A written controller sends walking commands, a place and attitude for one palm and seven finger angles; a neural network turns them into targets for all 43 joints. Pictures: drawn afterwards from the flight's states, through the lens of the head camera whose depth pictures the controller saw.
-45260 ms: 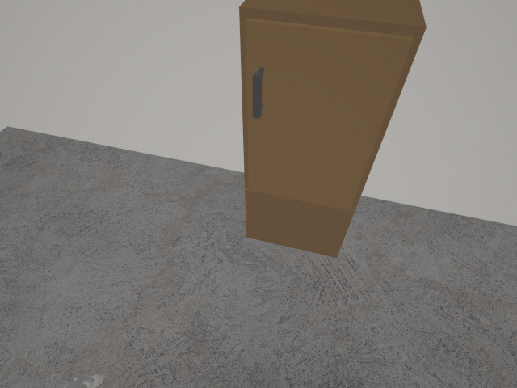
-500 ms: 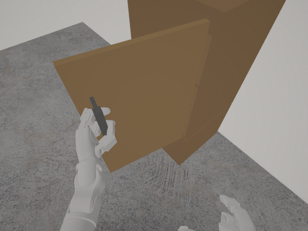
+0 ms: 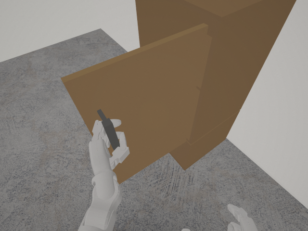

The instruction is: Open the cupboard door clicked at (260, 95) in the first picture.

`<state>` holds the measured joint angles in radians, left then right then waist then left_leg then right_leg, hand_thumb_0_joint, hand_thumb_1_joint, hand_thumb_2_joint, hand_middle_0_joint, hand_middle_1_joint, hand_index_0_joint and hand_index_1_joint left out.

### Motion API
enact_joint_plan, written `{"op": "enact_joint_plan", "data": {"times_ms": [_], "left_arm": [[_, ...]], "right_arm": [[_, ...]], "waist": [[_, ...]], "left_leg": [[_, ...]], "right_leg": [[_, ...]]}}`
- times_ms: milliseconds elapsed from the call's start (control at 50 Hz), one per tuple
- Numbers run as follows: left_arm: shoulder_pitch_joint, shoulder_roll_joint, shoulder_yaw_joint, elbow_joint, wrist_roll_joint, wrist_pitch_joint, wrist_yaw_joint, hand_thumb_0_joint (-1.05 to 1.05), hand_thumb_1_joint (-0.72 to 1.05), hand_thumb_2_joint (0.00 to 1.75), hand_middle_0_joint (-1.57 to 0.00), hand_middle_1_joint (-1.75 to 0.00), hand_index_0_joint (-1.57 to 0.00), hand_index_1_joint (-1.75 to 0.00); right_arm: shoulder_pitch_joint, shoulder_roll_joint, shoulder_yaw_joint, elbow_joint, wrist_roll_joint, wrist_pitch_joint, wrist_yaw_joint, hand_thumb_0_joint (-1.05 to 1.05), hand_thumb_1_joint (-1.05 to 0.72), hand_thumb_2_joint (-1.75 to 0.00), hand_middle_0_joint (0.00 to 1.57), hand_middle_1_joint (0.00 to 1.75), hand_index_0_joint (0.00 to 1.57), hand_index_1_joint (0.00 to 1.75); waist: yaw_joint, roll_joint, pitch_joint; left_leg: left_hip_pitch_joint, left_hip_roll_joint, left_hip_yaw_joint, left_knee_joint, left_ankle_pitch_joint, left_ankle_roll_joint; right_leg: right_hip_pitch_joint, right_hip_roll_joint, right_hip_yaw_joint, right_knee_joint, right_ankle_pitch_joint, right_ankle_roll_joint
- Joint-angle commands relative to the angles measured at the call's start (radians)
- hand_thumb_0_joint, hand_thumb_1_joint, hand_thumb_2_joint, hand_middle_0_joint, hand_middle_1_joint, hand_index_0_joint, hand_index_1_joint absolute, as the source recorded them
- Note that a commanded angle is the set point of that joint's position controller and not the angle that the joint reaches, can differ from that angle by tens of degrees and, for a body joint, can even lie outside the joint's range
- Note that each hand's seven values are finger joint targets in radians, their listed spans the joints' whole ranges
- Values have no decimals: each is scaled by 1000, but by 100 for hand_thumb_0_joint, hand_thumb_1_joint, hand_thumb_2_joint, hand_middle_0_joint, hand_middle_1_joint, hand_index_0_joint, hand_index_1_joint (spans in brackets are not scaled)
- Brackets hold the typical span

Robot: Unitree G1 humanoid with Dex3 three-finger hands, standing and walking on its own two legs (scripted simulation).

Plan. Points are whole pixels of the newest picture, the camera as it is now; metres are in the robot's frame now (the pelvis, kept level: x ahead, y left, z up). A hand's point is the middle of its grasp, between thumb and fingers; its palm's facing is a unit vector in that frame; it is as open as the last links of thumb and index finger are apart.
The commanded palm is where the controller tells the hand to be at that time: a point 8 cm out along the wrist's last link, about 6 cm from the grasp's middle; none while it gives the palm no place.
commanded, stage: open thumb and fingers to let go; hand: left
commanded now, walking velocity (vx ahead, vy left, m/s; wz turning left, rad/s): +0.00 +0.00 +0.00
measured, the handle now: (109, 131) +0.35 +0.14 +0.07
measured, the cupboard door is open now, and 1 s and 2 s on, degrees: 88 88 88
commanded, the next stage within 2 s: slide the hand sideways off the handle in 0.66 s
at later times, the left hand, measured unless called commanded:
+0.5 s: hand (119, 151) +0.30 +0.10 +0.06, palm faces +0.31 -0.95 +0.01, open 14.2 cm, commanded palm +0.26 +0.15 +0.06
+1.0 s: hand (113, 162) +0.27 +0.11 +0.06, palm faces -0.18 -0.98 -0.05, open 16.6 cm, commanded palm +0.26 +0.15 +0.06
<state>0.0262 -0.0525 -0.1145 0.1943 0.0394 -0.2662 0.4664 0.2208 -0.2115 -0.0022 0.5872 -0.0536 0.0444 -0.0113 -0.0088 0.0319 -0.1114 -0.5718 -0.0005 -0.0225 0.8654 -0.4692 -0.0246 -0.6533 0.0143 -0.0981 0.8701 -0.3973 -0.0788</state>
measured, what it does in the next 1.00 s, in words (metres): stands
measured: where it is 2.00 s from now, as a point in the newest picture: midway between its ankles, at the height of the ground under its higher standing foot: outside the picture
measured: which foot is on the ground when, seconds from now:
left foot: down 0.00-1.00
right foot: down 0.00-1.00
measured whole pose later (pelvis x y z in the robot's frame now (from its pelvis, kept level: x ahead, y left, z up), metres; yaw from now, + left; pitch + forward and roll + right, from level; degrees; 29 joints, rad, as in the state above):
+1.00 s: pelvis -0.03 +0.03 +0.00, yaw +0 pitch +8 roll +0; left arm -0.05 0.14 -0.14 0.25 -0.13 -0.31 -0.06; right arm 0.25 -0.24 0.03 0.55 0.02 -0.04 -0.03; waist 0.00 0.05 -0.07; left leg -0.61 -0.03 -0.01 0.92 -0.45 0.02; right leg -0.67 -0.02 -0.09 0.89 -0.36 -0.04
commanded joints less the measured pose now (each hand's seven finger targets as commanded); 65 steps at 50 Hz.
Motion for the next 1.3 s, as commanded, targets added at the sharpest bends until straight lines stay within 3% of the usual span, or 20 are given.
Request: {"op": "enact_joint_plan", "data": {"times_ms": [0,120,220,340,400,620,740,760,780,800,840,860,880,920,960,1000,1040,1120,1200,1280], "left_arm": [[-214,40,35,-201,-23,-76,-33,0,27,63,-35,-128,-35,-128],[-210,30,33,-162,-29,-102,-36,0,-15,45,-32,-124,-32,-124],[-239,27,28,-176,-21,-116,-29,0,-50,30,-30,-120,-30,-120],[-219,7,14,-181,-12,-115,-9,0,-50,30,-27,-100,-27,-100],[-289,-5,-13,-171,6,-113,0,0,-50,30,-24,-85,-24,-85],[-335,-43,-48,-151,23,-89,21,0,-50,30,-15,-30,-15,-30],[-349,-58,-52,-125,41,-70,59,0,-50,30,-15,-30,-15,-30],[-355,29,-229,-125,143,-103,-137,0,-50,30,-15,-30,-15,-30],[-401,102,-145,-158,108,-138,-240,0,-50,30,-15,-30,-15,-30],[-408,126,-145,-191,93,-160,-320,0,-50,30,-15,-30,-15,-30],[-387,110,-176,-197,17,-162,-470,0,-50,30,-15,-30,-15,-30],[-394,127,-163,-172,-45,-144,-542,0,-50,30,-15,-30,-15,-30],[-408,115,-148,-181,-105,-128,-586,0,-50,30,-15,-30,-15,-30],[-403,82,-116,-173,-191,-91,-609,0,-50,30,-15,-30,-15,-30],[-336,104,-57,-155,-219,-67,-587,0,-50,30,-15,-30,-15,-30],[-319,109,-44,-169,-199,-62,-555,0,-50,30,-15,-30,-15,-30],[-251,136,-22,-215,-170,-68,-528,0,-50,30,-15,-30,-15,-30],[-155,200,19,-252,-134,-74,-516,0,-50,30,-15,-30,-15,-30],[-53,189,23,-339,-138,-71,-522,0,-50,30,-15,-30,-15,-30],[33,209,46,-393,-143,-64,-521,0,-50,30,-15,-30,-15,-30]], "right_arm": [[-84,-70,-23,-147,6,-63,-15,0,-90,-90,20,30,20,30],[-77,-75,-25,-145,4,-82,-6,0,-90,-90,20,30,20,30],[-87,-74,-26,-150,3,-88,-1,0,-90,-90,20,30,20,30],[-92,-72,-23,-164,1,-92,6,0,-90,-90,20,30,20,30],[-97,-75,-22,-159,0,-92,4,0,-90,-90,20,30,20,30],[-84,-77,-20,-157,-2,-93,3,0,-90,-90,20,30,20,30],[-97,-71,-17,-157,-5,-83,4,0,-90,-90,20,30,20,30],[-41,-105,-16,-124,0,-88,4,0,-90,-90,20,30,20,30],[-33,-104,-23,-146,10,-92,-4,0,-90,-90,20,30,20,30],[-39,-106,-23,-155,15,-97,-12,0,-90,-90,20,30,20,30],[-37,-108,-17,-176,38,-116,-18,0,-90,-90,20,30,20,30],[-36,-116,-9,-182,53,-123,-24,0,-90,-90,20,30,20,30],[-45,-115,-3,-196,66,-130,-31,0,-90,-90,20,30,20,30],[-59,-116,2,-208,80,-150,-36,0,-90,-90,20,30,20,30],[-54,-125,0,-211,82,-161,-32,0,-90,-90,20,30,20,30],[-44,-128,-4,-215,79,-167,-23,0,-90,-90,20,30,20,30],[-37,-127,-9,-228,72,-171,-10,0,-90,-90,20,30,20,30],[-23,-132,-13,-245,66,-159,0,0,-90,-90,20,30,20,30],[-32,-120,-13,-274,68,-154,4,0,-90,-90,20,30,20,30],[-22,-120,-14,-286,68,-150,2,0,-90,-90,20,30,20,30]], "waist": [[-5,-135,-242],[-2,-149,-229],[5,-106,-232],[16,-95,-234],[-8,-103,-196],[-8,-90,-220],[1,-87,-231],[-81,-133,-204],[-60,-124,-233],[-50,-73,-256],[-55,-36,-248],[-69,-57,-217],[-62,-54,-194],[-52,-67,-168],[-30,-98,-161],[-26,-101,-158],[0,-58,-202],[5,-90,-197],[18,-30,-204],[13,-38,-193]], "left_leg": [[-64,-27,18,-71,193,31],[-61,-27,16,-79,185,35],[-44,-29,24,-83,177,39],[-37,-27,21,-93,186,38],[-38,-23,16,-92,153,40],[-16,-16,-5,-102,178,32],[-22,-17,0,-105,163,30],[1,-12,2,-78,161,47],[-20,-14,0,-72,163,53],[-4,-16,1,-75,166,51],[17,-19,-4,-80,159,52],[7,-21,-8,-88,122,55],[-2,-23,-14,-101,90,54],[-2,-27,-25,-119,51,49],[-20,-29,-26,-125,34,44],[-16,-27,-31,-128,49,41],[-6,-27,-25,-119,110,39],[-37,-23,-15,-105,138,40],[-19,-21,-5,-98,181,35],[-15,-14,-8,-85,217,32]], "right_leg": [[352,-84,199,-199,311,80],[325,-76,177,-194,267,77],[298,-67,164,-194,204,65],[277,-51,125,-163,201,54],[224,-47,114,-165,140,54],[188,-30,65,-123,148,40],[184,-29,65,-121,124,39],[147,-35,92,-112,185,43],[168,-40,93,-104,208,40],[187,-42,104,-98,215,37],[176,-37,101,-103,205,37],[176,-33,104,-124,167,42],[171,-31,99,-138,115,43],[153,-26,83,-155,40,44],[147,-27,72,-153,5,49],[134,-25,59,-133,22,46],[156,-28,60,-109,79,40],[177,-25,70,-97,114,40],[179,-20,65,-77,164,37],[169,-13,57,-63,200,38]]}}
